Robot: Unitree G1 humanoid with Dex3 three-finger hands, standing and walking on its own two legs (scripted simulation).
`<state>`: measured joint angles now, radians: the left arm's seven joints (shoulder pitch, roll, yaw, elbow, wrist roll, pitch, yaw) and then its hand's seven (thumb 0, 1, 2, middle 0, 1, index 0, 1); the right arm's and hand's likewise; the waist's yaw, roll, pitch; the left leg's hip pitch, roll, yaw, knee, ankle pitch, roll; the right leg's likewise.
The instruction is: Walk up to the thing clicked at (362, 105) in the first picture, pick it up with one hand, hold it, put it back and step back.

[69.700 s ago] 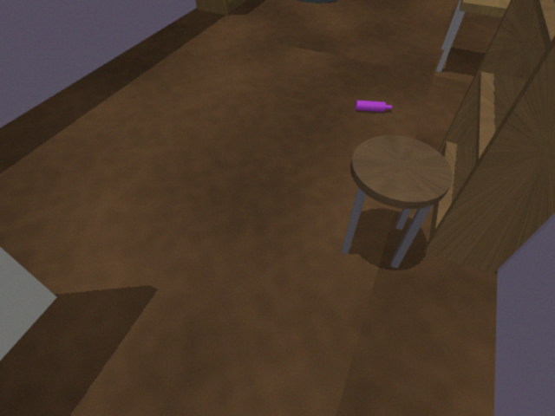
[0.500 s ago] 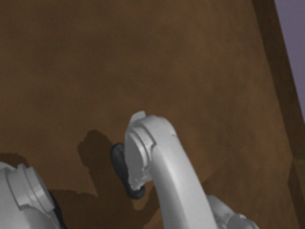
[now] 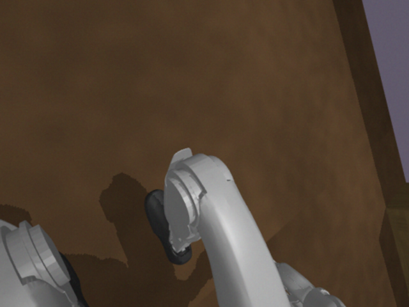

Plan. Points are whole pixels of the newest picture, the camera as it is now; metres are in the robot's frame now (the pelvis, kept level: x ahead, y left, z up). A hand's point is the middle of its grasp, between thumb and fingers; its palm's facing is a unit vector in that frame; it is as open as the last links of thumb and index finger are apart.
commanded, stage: open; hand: left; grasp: from above
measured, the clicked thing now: out of the picture +0.46 +0.41 -0.28
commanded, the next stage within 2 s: withdraw in 0.44 s
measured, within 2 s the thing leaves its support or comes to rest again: neither
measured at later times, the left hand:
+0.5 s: hand out of the picture +0.45 +0.38 -0.25, palm faces -0.37 -0.26 -0.89, open 14.2 cm
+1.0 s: hand out of the picture +0.45 +0.41 -0.14, palm faces -0.40 -0.12 -0.91, open 14.1 cm
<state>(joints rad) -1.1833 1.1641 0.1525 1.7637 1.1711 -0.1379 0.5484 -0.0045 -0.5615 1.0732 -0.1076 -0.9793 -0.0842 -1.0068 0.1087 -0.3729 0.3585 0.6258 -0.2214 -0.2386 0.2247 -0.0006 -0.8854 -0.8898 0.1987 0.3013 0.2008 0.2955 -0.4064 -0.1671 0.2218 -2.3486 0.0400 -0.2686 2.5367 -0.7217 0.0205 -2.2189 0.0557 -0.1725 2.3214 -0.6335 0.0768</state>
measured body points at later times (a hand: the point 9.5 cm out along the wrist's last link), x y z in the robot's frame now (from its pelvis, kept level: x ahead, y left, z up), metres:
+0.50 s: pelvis +0.00 +0.00 +0.00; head +0.29 +0.14 +0.31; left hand +0.47 +0.39 -0.20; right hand +0.05 -0.25 -0.04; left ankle +0.06 +0.12 -0.28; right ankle +0.13 -0.12 -0.28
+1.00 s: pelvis +0.00 +0.00 +0.02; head +0.25 +0.13 +0.37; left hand +0.46 +0.41 -0.09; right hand +0.10 -0.26 -0.06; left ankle +0.06 +0.12 -0.28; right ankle +0.13 -0.12 -0.28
